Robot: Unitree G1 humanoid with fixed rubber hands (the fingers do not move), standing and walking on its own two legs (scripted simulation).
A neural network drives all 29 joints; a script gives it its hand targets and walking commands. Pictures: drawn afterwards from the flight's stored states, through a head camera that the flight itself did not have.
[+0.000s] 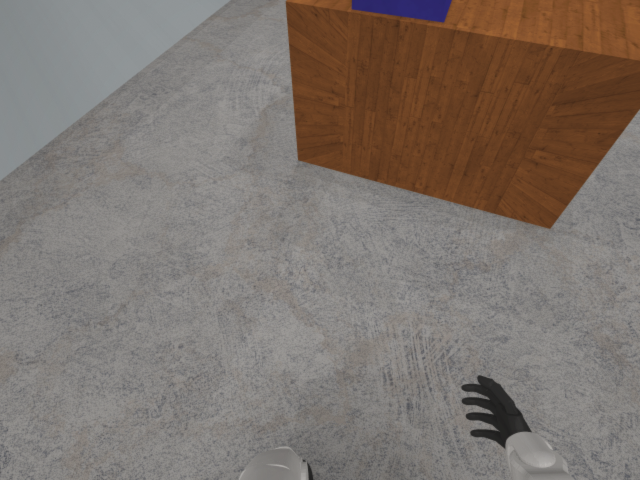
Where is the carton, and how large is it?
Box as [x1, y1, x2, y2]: [352, 0, 451, 21]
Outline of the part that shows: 352,9 443,21 451,0 352,0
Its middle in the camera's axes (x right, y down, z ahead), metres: +0.28 -0.86 +1.16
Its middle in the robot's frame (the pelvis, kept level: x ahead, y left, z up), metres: +1.48 -0.09 +0.05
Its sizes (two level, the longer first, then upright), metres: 0.289 0.271 0.253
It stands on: a pedestal, 0.68 m high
